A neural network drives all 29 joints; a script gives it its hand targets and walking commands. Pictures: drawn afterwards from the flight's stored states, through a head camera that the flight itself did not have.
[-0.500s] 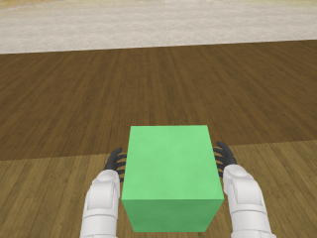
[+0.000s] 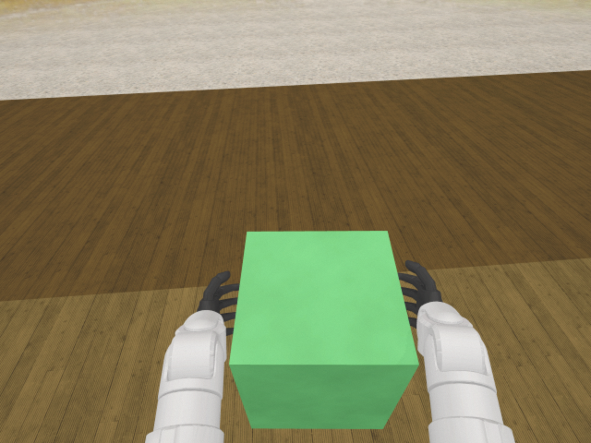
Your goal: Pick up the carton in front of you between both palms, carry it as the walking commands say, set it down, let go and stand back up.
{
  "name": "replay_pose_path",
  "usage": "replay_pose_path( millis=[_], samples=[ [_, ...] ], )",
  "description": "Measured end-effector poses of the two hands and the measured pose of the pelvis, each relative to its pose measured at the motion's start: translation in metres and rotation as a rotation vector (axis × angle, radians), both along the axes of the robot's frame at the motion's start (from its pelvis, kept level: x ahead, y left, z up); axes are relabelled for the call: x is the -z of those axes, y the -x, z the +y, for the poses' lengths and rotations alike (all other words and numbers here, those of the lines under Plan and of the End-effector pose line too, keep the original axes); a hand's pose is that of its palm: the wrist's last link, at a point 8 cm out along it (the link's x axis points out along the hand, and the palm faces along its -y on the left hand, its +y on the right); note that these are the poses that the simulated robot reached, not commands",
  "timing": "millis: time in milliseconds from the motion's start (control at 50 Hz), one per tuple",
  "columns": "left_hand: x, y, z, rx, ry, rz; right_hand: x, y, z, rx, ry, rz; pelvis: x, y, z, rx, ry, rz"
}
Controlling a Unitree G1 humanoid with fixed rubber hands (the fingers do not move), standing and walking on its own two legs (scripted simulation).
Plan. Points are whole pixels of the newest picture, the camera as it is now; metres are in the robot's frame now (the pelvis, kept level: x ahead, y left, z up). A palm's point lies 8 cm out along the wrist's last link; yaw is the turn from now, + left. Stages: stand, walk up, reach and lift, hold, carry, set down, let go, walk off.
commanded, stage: hold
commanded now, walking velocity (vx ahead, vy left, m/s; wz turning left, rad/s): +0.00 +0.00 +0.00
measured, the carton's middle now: (316, 333) +0.31 +0.00 -0.02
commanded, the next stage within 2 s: carry in 0.58 s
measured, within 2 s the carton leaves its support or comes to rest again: neither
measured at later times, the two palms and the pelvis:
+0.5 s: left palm (212, 336) +0.27 +0.14 +0.04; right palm (432, 321) +0.28 -0.16 +0.05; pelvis +0.00 -0.01 +0.00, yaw +0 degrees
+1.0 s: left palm (230, 269) +0.34 +0.12 +0.10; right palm (451, 267) +0.33 -0.18 +0.11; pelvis +0.06 -0.02 +0.00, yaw -2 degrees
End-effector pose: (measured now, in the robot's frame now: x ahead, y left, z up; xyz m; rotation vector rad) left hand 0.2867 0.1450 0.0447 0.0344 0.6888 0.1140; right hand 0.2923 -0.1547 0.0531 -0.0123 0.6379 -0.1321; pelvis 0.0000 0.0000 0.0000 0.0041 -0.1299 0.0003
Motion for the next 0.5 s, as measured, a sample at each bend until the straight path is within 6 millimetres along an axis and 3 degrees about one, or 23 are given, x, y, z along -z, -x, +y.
replay_pose_path(
  millis=[240,500],
  samples=[
    [0.005,0.004,-0.007,0.012,-0.016,0.015,0.005,0.005,-0.007,-0.012,0.017,0.015,-0.002,-0.009,-0.007,-0.006,0.001,0.01],
    [0.008,0.016,-0.004,-0.011,-0.005,0.019,0.006,0.009,-0.004,-0.023,0.011,0.019,-0.001,0.004,-0.01,-0.008,0.002,-0.001]
  ],
)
